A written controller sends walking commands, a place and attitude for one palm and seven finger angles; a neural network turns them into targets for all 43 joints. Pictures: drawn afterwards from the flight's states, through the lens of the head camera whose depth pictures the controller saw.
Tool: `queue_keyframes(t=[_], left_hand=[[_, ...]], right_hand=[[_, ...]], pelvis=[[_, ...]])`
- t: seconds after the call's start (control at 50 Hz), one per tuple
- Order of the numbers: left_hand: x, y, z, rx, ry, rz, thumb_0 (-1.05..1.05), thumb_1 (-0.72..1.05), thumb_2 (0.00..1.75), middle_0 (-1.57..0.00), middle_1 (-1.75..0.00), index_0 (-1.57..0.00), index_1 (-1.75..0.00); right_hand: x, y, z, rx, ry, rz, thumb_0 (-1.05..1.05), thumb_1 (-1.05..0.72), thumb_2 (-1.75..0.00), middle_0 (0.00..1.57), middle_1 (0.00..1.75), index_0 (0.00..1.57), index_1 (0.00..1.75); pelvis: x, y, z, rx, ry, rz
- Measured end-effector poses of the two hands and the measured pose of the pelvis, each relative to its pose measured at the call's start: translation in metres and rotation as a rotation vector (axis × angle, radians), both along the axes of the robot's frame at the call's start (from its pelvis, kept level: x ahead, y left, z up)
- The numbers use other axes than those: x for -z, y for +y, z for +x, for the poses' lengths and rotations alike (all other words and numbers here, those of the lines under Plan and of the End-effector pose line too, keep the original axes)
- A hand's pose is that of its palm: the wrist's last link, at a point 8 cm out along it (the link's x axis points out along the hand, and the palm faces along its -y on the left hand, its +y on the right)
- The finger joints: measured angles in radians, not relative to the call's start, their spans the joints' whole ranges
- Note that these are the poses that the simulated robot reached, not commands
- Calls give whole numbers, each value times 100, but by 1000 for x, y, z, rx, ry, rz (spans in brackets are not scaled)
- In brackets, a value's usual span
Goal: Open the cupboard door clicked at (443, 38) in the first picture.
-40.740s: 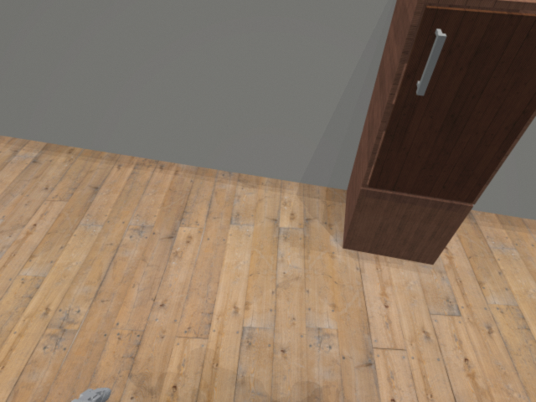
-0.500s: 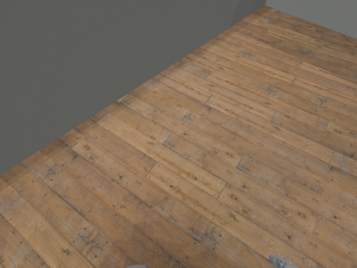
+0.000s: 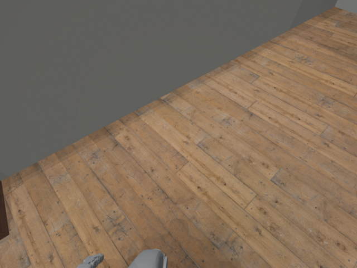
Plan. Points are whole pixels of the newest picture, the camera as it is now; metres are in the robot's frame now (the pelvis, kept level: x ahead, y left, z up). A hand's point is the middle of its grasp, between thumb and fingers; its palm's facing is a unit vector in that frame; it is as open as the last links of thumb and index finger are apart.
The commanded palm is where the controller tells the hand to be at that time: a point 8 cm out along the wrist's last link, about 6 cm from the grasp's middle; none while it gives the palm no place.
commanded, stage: turn to face it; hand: left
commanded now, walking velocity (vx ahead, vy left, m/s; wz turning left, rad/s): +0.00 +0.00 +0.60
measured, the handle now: out of the picture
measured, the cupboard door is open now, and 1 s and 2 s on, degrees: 38 38 38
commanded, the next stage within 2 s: take the last steps up to it in 1.84 s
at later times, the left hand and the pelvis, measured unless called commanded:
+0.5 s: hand out of the picture -0.01 +0.24 -0.18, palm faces +0.35 -0.90 -0.25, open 7.4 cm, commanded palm none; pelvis +0.00 +0.02 -0.01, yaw +18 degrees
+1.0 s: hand out of the picture -0.01 +0.16 -0.15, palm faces +0.58 -0.77 -0.27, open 7.3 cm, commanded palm none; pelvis +0.04 -0.04 +0.01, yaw +37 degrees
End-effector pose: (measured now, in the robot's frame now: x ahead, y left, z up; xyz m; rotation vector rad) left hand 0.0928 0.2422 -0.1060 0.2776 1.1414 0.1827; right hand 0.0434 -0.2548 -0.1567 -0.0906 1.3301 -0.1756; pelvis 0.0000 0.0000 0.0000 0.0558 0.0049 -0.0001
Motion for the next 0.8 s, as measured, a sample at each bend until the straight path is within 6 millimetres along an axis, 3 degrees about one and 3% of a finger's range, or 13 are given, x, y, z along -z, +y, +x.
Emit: queue_keyframes(t=[0.08,0.18,0.34,0.4,0.48,0.62,0.72,0.8], left_hand=[[1,-13,-22,-58,34,-30,0,91,90,-20,-30,-20,-30],[6,-10,-50,-160,39,-43,0,92,90,-21,-30,-20,-30],[39,16,-116,-322,112,-88,0,91,90,-20,-30,-20,-30],[51,29,-133,-368,156,-94,0,91,90,-20,-30,-20,-30],[42,38,-132,-405,144,-87,1,91,90,-20,-30,-20,-30],[20,38,-106,-426,43,-52,0,91,90,-20,-30,-19,-30],[13,21,-87,-441,-17,-16,0,91,90,-20,-30,-19,-30],[6,-2,-90,-478,-40,3,0,91,90,-20,-30,-20,-30]], right_hand=[[-11,-8,18,-49,-8,-3,0,-91,-90,20,29,20,30],[-17,-3,51,-153,-17,-18,0,-91,-90,19,29,19,30],[-24,42,125,-339,-152,-51,0,-91,-90,19,29,19,30],[-26,58,139,-382,-208,-65,0,-91,-90,20,29,20,30],[-32,67,138,-419,-196,-74,0,-90,-90,20,29,20,30],[-25,62,126,-457,-111,-46,0,-90,-90,20,30,20,30],[-6,42,125,-467,-51,-16,0,-90,-90,20,30,20,30],[3,28,137,-494,-17,-5,0,-90,-90,20,30,20,30]], pelvis=[[-7,-9,2,-57,4,12],[-7,-12,3,-137,3,5],[9,8,2,-243,1,-28],[17,15,1,-272,0,-26],[9,17,2,-308,6,-40],[0,7,7,-376,15,-52],[7,-14,17,-432,19,-40],[6,-27,23,-496,2,-29]])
